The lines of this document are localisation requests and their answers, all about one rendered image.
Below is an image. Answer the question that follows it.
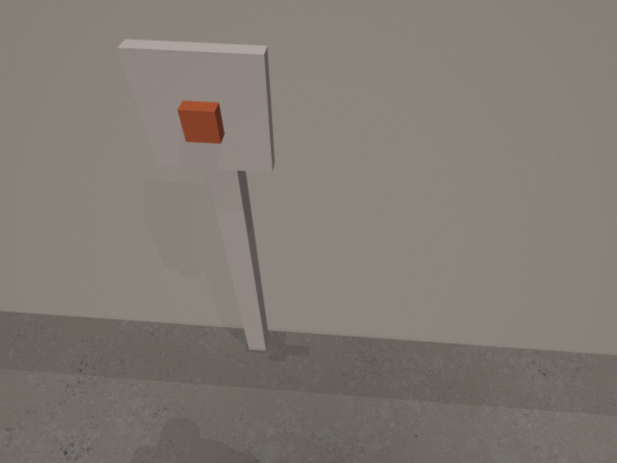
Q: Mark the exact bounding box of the panel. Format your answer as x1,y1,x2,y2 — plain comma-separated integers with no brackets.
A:
117,40,275,351

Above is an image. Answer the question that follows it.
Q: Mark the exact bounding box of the button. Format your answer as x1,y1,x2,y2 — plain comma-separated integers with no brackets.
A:
177,100,225,144

